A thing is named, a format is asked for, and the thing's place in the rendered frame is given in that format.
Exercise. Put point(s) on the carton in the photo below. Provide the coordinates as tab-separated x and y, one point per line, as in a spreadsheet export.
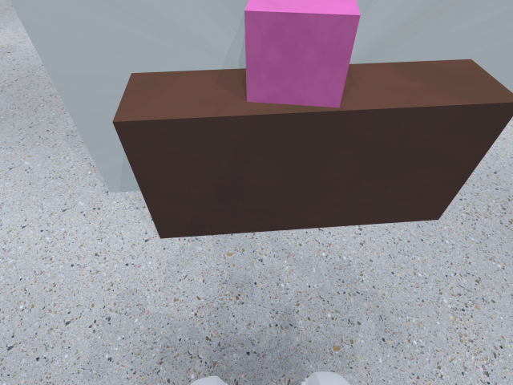
298	51

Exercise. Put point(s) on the pedestal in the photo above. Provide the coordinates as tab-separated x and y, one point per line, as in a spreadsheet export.
403	142

